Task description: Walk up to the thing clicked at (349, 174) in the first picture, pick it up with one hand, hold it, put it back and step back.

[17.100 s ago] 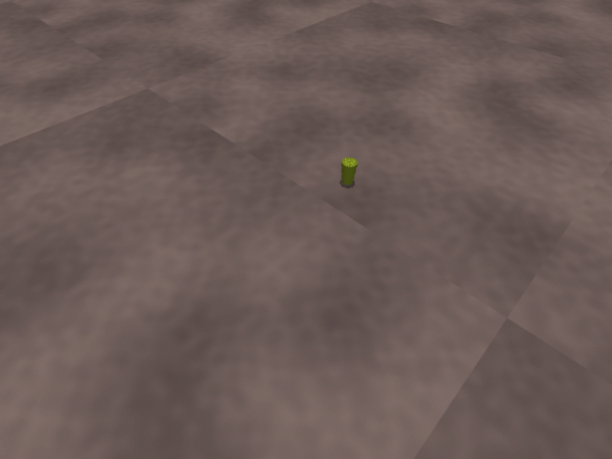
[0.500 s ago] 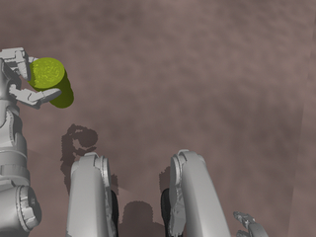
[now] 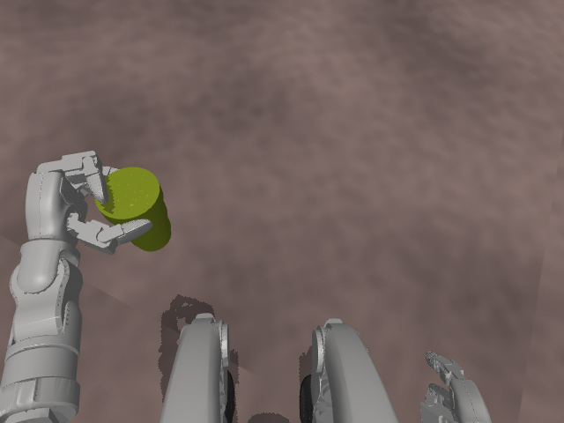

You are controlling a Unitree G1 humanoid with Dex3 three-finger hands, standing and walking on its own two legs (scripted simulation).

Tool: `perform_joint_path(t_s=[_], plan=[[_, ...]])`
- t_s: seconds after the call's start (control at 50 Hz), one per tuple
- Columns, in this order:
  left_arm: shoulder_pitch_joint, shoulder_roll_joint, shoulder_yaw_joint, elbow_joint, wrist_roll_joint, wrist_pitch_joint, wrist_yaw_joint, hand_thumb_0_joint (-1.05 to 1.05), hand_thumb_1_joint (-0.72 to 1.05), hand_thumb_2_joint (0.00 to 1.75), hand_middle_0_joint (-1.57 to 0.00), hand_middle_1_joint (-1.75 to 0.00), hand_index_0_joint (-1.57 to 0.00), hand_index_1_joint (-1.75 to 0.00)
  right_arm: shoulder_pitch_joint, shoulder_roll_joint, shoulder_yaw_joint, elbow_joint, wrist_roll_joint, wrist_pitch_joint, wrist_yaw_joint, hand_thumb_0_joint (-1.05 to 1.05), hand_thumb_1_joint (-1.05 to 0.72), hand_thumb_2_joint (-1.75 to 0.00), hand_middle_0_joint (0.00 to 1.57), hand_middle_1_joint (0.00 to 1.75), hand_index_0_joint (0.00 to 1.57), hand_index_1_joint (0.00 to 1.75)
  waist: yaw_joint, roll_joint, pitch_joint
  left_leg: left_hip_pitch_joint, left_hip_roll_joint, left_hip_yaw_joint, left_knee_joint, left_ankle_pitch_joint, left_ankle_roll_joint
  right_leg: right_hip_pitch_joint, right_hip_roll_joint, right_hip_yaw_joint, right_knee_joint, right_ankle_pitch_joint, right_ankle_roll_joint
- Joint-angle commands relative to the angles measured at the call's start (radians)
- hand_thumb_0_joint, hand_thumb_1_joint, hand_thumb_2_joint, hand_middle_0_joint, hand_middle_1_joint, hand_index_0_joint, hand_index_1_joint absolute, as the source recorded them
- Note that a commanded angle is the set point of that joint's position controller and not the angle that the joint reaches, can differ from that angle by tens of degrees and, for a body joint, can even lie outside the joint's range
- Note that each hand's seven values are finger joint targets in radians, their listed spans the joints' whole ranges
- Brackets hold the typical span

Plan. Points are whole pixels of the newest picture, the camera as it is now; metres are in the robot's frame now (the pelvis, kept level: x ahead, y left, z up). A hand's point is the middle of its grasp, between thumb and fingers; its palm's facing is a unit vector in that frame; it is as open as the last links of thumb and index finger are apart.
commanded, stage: lift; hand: left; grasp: from the side
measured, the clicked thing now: (141, 216) +0.40 +0.20 -0.02
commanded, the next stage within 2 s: hold in 1.22 s
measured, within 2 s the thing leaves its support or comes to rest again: neither
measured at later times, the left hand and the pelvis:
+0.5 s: hand (64, 146) +0.38 +0.22 +0.16, palm faces +0.09 -1.00 -0.02, open 7.2 cm; pelvis +0.03 +0.01 +0.12, yaw +2 degrees
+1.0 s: hand (61, 111) +0.38 +0.19 +0.21, palm faces +0.09 -1.00 -0.02, open 7.1 cm; pelvis +0.05 +0.00 +0.16, yaw +3 degrees
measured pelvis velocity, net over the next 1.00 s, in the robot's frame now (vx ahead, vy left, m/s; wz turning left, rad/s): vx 0.05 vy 0.00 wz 0.05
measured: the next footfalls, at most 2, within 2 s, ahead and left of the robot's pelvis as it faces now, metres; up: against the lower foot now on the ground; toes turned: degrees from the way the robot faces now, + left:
none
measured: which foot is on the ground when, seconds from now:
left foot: down 0.00-1.00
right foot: down 0.00-1.00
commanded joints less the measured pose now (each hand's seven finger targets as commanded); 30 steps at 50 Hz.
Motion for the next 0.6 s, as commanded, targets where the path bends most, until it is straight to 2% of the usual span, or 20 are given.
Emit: perform_joint_path(t_s=[0.0,0.04,0.06,0.08,0.1,0.12,0.22,0.26,0.28,0.3,0.32,0.34,0.36,0.4,0.42,0.44,0.52,0.54,0.56,0.58], plan=[[-0.198,0.151,0.009,-0.2,-0.015,-0.045,0.013,0.0,0.13,1.21,-1.32,-1.44,-1.36,-1.42,0.069,-0.154,-0.064,-0.077,0.009,-0.056,-0.022,0.0,-0.91,-0.9,0.2,0.3,0.2,0.3,-0.027,0.05,-0.41,0.481,-0.028,-0.045,-0.323,0.067,0.015,0.317,0.013,0.073,-0.362,0.138,-0.001],[-0.226,0.161,0.01,-0.209,-0.007,-0.048,0.023,0.0,0.12,1.22,-1.32,-1.44,-1.35,-1.42,0.065,-0.151,-0.064,-0.078,0.01,-0.064,-0.026,0.0,-0.91,-0.9,0.2,0.3,0.2,0.3,-0.032,0.049,-0.381,0.509,-0.031,-0.046,-0.367,0.055,0.014,0.354,0.009,0.079,-0.404,0.131,0.0],[-0.235,0.186,0.031,-0.25,-0.009,-0.055,0.029,0.0,0.12,1.21,-1.32,-1.44,-1.35,-1.42,0.061,-0.151,-0.064,-0.087,0.009,-0.067,-0.026,0.0,-0.91,-0.89,0.2,0.3,0.2,0.3,-0.017,0.06,-0.397,0.543,-0.032,-0.048,-0.389,0.058,0.012,0.374,0.008,0.077,-0.416,0.132,-0.002],[-0.224,0.163,0.0,-0.236,-0.006,-0.056,0.027,0.0,0.1,1.21,-1.32,-1.45,-1.36,-1.43,0.061,-0.148,-0.059,-0.086,0.01,-0.07,-0.026,0.0,-0.91,-0.9,0.2,0.3,0.2,0.3,-0.021,0.068,-0.383,0.576,-0.033,-0.052,-0.412,0.064,0.009,0.39,0.008,0.074,-0.431,0.14,-0.002],[-0.273,0.185,0.006,-0.311,-0.007,-0.068,0.029,0.0,0.12,1.22,-1.32,-1.45,-1.35,-1.43,0.074,-0.15,-0.062,-0.08,0.009,-0.072,-0.027,0.0,-0.91,-0.89,0.2,0.3,0.2,0.3,-0.011,0.081,-0.405,0.621,-0.032,-0.052,-0.427,0.096,0.006,0.412,0.006,0.071,-0.438,0.169,-0.005],[-0.208,0.163,-0.001,-0.221,-0.004,-0.064,0.03,0.0,0.1,1.22,-1.32,-1.46,-1.36,-1.44,0.073,-0.147,-0.059,-0.071,0.008,-0.074,-0.027,0.0,-0.91,-0.89,0.2,0.3,0.2,0.3,-0.014,0.075,-0.378,0.647,-0.034,-0.057,-0.445,0.11,0.005,0.416,0.009,0.059,-0.441,0.183,-0.005],[-0.142,0.108,-0.035,-0.122,-0.012,-0.064,0.006,0.0,0.12,1.23,-1.35,-1.47,-1.38,-1.45,0.076,-0.148,-0.059,-0.059,0.004,-0.087,-0.018,0.0,-0.91,-0.9,0.2,0.3,0.2,0.3,-0.006,0.052,-0.294,0.708,-0.036,-0.047,-0.518,0.173,0.003,0.484,0.009,0.048,-0.516,0.235,-0.006],[-0.184,0.135,-0.045,-0.22,-0.002,-0.076,0.001,0.0,0.12,1.22,-1.35,-1.46,-1.38,-1.44,0.081,-0.15,-0.062,-0.081,0.003,-0.089,-0.015,0.0,-0.91,-0.89,0.2,0.3,0.2,0.3,0.008,0.076,-0.325,0.773,-0.036,-0.043,-0.555,0.204,-0.002,0.538,0.005,0.048,-0.545,0.265,-0.008],[-0.168,0.131,-0.041,-0.195,-0.003,-0.076,-0.001,0.0,0.1,1.21,-1.35,-1.46,-1.38,-1.44,0.075,-0.149,-0.063,-0.087,0.004,-0.088,-0.014,0.0,-0.91,-0.9,0.2,0.3,0.2,0.3,0.002,0.065,-0.315,0.777,-0.038,-0.036,-0.565,0.211,-0.001,0.557,0.007,0.047,-0.559,0.276,-0.007],[-0.133,0.102,-0.055,-0.172,-0.01,-0.075,-0.008,0.0,0.09,1.2,-1.35,-1.45,-1.38,-1.44,0.088,-0.148,-0.062,-0.077,0.002,-0.09,-0.01,0.0,-0.92,-0.9,0.2,0.3,0.2,0.3,0.001,0.051,-0.322,0.802,-0.035,-0.042,-0.571,0.257,-0.002,0.57,0.01,0.041,-0.558,0.31,-0.008],[-0.148,0.106,-0.042,-0.203,-0.02,-0.081,-0.008,0.0,0.09,1.2,-1.36,-1.46,-1.39,-1.44,0.08,-0.149,-0.062,-0.083,0.003,-0.094,-0.007,0.0,-0.91,-0.89,0.2,0.3,0.2,0.3,0.009,0.056,-0.312,0.808,-0.035,-0.044,-0.588,0.248,-0.005,0.577,0.011,0.038,-0.564,0.302,-0.009],[-0.119,0.102,-0.026,-0.16,-0.025,-0.077,-0.008,0.0,0.09,1.19,-1.34,-1.45,-1.38,-1.43,0.097,-0.148,-0.063,-0.064,0.001,-0.093,-0.007,0.0,-0.92,-0.9,0.2,0.3,0.2,0.3,0.012,0.037,-0.323,0.839,-0.033,-0.045,-0.593,0.288,-0.003,0.595,0.012,0.038,-0.576,0.325,-0.007],[-0.174,0.118,-0.034,-0.239,-0.024,-0.086,-0.004,0.0,0.09,1.19,-1.34,-1.44,-1.37,-1.43,0.093,-0.145,-0.063,-0.081,0.001,-0.092,-0.008,0.0,-0.91,-0.89,0.2,0.3,0.2,0.3,0.011,0.045,-0.342,0.852,-0.036,-0.035,-0.598,0.298,-0.002,0.617,0.011,0.042,-0.594,0.337,-0.006],[-0.153,0.094,-0.056,-0.223,-0.018,-0.085,0.004,0.0,0.07,1.19,-1.33,-1.44,-1.36,-1.42,0.098,-0.142,-0.058,-0.075,-0.004,-0.09,-0.007,0.0,-0.92,-0.9,0.2,0.3,0.2,0.3,0.009,0.043,-0.316,0.874,-0.036,-0.034,-0.624,0.302,-0.004,0.638,0.012,0.039,-0.611,0.342,-0.006],[-0.136,0.089,-0.052,-0.22,-0.017,-0.084,0.01,0.0,0.1,1.2,-1.34,-1.45,-1.37,-1.43,0.103,-0.139,-0.058,-0.08,-0.006,-0.091,-0.006,0.0,-0.92,-0.9,0.2,0.3,0.2,0.3,0.01,0.035,-0.321,0.888,-0.038,-0.028,-0.628,0.33,-0.002,0.658,0.012,0.04,-0.623,0.366,-0.005],[-0.141,0.106,-0.043,-0.22,-0.01,-0.087,0.016,0.0,0.1,1.2,-1.34,-1.44,-1.36,-1.42,0.1,-0.141,-0.058,-0.077,-0.007,-0.09,-0.007,0.0,-0.92,-0.9,0.2,0.3,0.2,0.3,0.014,0.023,-0.309,0.887,-0.038,-0.026,-0.64,0.323,-0.001,0.671,0.012,0.04,-0.633,0.363,-0.004],[-0.16,0.089,-0.061,-0.229,-0.002,-0.095,0.03,0.0,0.09,1.21,-1.35,-1.45,-1.38,-1.44,0.106,-0.139,-0.061,-0.081,-0.011,-0.088,-0.007,0.0,-0.92,-0.9,0.2,0.3,0.2,0.3,0.01,0.034,-0.29,0.938,-0.036,-0.026,-0.692,0.326,-0.004,0.71,0.011,0.041,-0.673,0.368,-0.004],[-0.132,0.052,-0.095,-0.195,0.004,-0.087,0.03,0.0,0.1,1.22,-1.35,-1.46,-1.37,-1.44,0.11,-0.128,-0.053,-0.076,-0.014,-0.087,-0.007,0.0,-0.92,-0.9,0.2,0.3,0.2,0.3,0.002,0.022,-0.256,0.931,-0.037,-0.025,-0.703,0.308,-0.004,0.711,0.011,0.041,-0.687,0.357,-0.003],[-0.151,0.072,-0.075,-0.235,-0.001,-0.091,0.033,0.0,0.11,1.22,-1.34,-1.46,-1.37,-1.45,0.111,-0.134,-0.059,-0.08,-0.013,-0.086,-0.006,0.0,-0.92,-0.9,0.2,0.3,0.2,0.3,0.014,0.037,-0.269,0.956,-0.036,-0.03,-0.726,0.309,-0.007,0.721,0.012,0.039,-0.695,0.353,-0.006],[-0.126,0.083,-0.064,-0.21,0.004,-0.089,0.037,0.0,0.13,1.22,-1.34,-1.46,-1.37,-1.44,0.107,-0.136,-0.06,-0.08,-0.011,-0.085,-0.006,0.0,-0.92,-0.9,0.2,0.3,0.2,0.3,0.019,0.024,-0.254,0.957,-0.036,-0.028,-0.739,0.295,-0.007,0.736,0.01,0.04,-0.709,0.343,-0.004]])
